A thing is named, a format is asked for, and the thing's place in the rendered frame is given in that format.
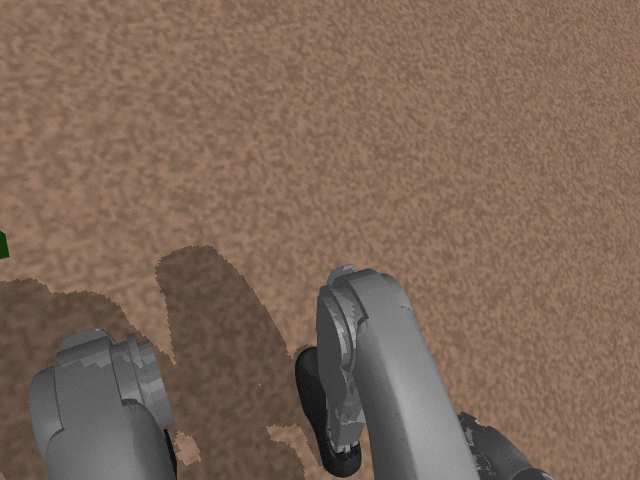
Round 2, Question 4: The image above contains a small box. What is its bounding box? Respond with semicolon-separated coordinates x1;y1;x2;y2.
0;231;9;259

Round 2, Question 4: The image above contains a right robot hand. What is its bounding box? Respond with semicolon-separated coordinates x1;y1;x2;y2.
457;412;534;480

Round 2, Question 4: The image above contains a right robot foot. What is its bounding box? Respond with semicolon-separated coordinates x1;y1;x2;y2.
295;347;362;478

